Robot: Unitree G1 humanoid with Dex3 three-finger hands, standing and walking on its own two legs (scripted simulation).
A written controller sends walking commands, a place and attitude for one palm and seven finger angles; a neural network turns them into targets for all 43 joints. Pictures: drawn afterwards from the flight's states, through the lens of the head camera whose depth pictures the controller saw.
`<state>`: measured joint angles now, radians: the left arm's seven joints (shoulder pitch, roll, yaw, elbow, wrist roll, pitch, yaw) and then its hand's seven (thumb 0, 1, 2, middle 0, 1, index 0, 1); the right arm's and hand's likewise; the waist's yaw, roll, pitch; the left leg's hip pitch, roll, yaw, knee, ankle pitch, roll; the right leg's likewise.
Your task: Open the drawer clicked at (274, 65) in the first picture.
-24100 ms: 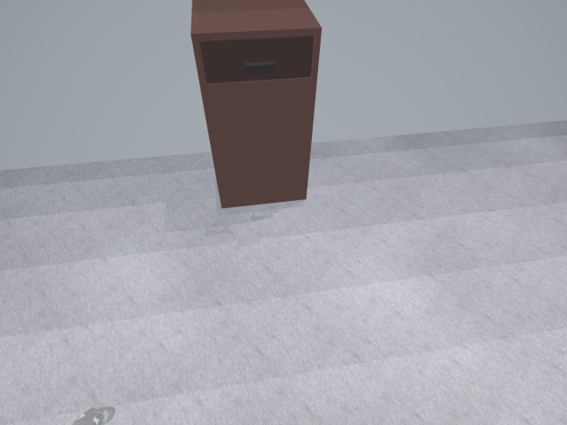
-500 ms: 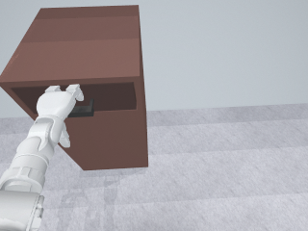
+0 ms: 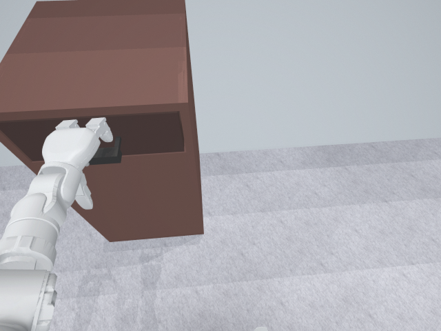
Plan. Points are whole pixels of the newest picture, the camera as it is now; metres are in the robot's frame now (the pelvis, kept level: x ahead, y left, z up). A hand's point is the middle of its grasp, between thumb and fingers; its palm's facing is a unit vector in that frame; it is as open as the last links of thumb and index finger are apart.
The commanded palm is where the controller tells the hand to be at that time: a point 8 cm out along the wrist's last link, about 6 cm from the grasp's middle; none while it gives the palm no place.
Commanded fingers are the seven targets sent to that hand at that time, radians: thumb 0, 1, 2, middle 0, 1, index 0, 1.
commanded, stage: lower the fingers behind the handle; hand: left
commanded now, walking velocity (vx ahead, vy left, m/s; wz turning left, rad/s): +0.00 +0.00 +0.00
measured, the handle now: (97, 148) +0.49 +0.29 -0.02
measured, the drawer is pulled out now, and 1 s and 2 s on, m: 0.00 0.00 0.00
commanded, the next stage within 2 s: lift the fingers back up to retry in 1.40 s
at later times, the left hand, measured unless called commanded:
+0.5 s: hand (92, 163) +0.44 +0.28 -0.01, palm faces -0.09 -0.04 -1.00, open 13.8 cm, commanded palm +0.42 +0.28 +0.04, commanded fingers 0.00 -0.50 0.30 -0.30 -1.20 -0.30 -1.20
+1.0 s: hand (94, 165) +0.44 +0.28 -0.02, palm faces -0.06 -0.01 -1.00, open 13.8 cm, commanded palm +0.42 +0.28 +0.01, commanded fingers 0.00 -0.50 0.30 -0.30 -1.20 -0.30 -1.20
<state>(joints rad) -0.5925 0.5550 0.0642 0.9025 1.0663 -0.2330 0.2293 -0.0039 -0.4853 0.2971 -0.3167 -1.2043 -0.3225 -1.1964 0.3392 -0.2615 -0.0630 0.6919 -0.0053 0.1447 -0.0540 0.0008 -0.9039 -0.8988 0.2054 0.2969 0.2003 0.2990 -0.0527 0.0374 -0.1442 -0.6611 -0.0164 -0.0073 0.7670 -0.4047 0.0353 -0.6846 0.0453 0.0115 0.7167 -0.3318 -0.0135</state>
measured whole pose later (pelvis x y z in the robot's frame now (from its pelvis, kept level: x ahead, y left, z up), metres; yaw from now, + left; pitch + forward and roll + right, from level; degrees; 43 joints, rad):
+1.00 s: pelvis -0.01 +0.00 -0.03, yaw -1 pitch +23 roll -2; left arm -0.71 0.55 0.03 1.04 1.09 -0.11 0.37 0.00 -0.49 0.30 -0.29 -1.24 -0.30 -1.25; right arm 0.32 -0.27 -0.04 0.69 -0.01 0.15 -0.02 0.00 -0.90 -0.90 0.21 0.30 0.20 0.30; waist -0.07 0.04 -0.18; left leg -0.88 -0.01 0.00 0.94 -0.46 0.04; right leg -0.90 0.05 0.01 0.88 -0.38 -0.01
